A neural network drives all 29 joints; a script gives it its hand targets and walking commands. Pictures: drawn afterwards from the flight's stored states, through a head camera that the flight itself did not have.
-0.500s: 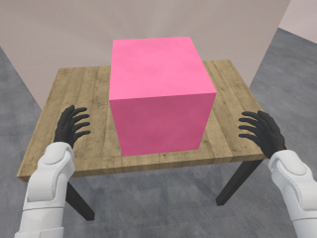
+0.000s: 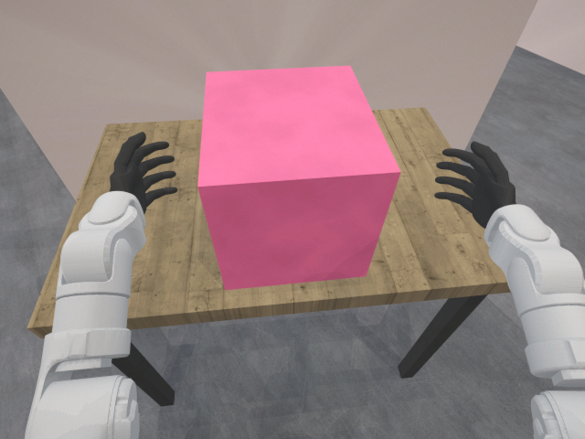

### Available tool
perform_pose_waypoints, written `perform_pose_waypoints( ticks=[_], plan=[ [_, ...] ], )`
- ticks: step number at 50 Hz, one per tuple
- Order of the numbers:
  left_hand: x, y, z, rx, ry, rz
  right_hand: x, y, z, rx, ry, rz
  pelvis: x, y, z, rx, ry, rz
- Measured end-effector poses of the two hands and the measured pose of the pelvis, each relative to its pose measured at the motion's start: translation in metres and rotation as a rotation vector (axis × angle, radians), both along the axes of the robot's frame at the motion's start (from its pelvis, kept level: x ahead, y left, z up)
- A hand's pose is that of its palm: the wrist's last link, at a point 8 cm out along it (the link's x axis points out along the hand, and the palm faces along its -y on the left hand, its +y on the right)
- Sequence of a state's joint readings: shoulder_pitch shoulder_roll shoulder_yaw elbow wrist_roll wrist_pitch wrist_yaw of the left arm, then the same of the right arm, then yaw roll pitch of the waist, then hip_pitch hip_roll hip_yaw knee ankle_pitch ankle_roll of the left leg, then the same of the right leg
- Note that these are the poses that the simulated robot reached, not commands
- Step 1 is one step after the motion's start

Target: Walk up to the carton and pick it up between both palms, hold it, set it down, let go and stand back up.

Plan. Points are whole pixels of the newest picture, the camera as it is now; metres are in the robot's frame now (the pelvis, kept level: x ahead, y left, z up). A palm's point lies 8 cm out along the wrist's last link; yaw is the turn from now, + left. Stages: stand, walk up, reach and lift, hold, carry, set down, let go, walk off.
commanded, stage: reach and lift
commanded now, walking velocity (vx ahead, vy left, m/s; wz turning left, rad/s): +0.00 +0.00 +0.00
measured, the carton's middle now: (288, 177) +0.54 +0.02 +0.04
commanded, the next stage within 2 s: none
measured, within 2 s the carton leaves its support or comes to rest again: neither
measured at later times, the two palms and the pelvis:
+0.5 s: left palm (151, 139) +0.45 +0.20 +0.19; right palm (479, 147) +0.43 -0.23 +0.18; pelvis +0.00 +0.00 +0.00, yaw +0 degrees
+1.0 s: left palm (158, 158) +0.47 +0.21 +0.14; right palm (455, 146) +0.47 -0.22 +0.16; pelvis +0.01 +0.00 +0.00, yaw +0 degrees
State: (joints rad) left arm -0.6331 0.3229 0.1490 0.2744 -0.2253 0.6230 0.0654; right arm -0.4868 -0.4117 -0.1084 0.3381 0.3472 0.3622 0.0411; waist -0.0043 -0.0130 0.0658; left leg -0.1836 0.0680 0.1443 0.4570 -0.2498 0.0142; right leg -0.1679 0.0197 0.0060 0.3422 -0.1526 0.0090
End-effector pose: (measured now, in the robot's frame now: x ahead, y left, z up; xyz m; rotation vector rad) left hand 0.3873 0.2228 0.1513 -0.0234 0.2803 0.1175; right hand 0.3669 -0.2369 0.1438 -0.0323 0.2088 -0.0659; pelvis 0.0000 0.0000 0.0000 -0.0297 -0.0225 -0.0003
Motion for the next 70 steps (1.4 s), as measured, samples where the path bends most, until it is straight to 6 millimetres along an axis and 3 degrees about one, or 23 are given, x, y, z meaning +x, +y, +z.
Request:
perform_pose_waypoints(
  ticks=[22,35,42,63,70],
  plan=[
    [0.054,-0.023,0.035,0.003,0.025,-0.014,0.057,0.007,0.035,0.054,0.007,-0.027,0.003,0.0,0.0,0.0,0.029,-0.001],
    [0.082,-0.023,0.046,0.014,0.023,0.003,0.086,0.014,0.047,0.038,0.012,-0.021,0.01,0.0,0.0,0.0,0.091,-0.003],
    [0.088,-0.021,0.025,0.025,0.041,0.005,0.092,0.012,0.031,0.023,0.041,-0.025,0.012,0.0,0.0,0.0,0.114,-0.004],
    [0.083,-0.012,-0.064,0.08,0.059,0.01,0.109,0.027,-0.026,0.049,0.031,-0.012,0.019,-0.008,-0.003,0.01,0.235,-0.006],
    [0.082,-0.016,-0.079,0.084,0.039,0.012,0.114,0.029,-0.039,0.039,0.013,-0.002,0.02,-0.015,-0.005,0.019,0.286,-0.007]
  ],
)
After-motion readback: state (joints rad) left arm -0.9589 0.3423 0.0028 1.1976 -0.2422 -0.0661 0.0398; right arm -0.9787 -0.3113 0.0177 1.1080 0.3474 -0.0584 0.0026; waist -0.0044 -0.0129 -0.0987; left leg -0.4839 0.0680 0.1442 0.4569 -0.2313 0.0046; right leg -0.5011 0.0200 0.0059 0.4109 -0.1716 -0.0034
